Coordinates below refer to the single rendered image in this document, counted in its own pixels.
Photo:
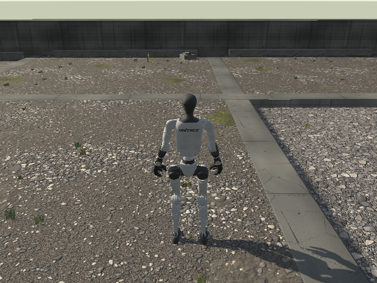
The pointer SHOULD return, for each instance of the humanoid robot torso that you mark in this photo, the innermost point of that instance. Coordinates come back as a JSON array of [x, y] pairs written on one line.
[[188, 142]]

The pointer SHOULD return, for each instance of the left robot foot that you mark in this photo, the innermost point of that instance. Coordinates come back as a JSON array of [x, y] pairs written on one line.
[[175, 239]]

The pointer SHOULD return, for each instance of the right robot hand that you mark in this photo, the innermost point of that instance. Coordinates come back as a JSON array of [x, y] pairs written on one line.
[[214, 166]]

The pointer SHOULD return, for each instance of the left robot hand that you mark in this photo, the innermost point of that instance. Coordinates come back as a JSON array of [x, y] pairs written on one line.
[[156, 168]]

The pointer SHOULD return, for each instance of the robot left forearm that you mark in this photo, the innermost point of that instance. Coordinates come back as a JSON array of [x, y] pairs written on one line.
[[160, 156]]

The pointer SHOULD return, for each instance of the robot right upper arm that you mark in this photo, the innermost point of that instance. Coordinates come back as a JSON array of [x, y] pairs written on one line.
[[207, 125]]

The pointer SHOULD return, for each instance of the robot left upper arm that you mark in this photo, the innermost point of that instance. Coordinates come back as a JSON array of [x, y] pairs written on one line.
[[170, 124]]

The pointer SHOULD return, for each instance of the robot right forearm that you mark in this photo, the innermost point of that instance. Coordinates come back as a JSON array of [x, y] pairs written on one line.
[[216, 156]]

